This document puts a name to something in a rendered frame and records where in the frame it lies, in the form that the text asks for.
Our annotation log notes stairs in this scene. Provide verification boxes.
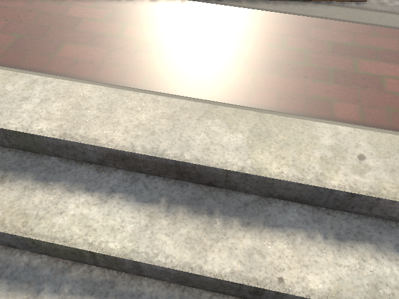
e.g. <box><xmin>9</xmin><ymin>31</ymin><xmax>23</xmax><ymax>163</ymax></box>
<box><xmin>0</xmin><ymin>128</ymin><xmax>399</xmax><ymax>299</ymax></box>

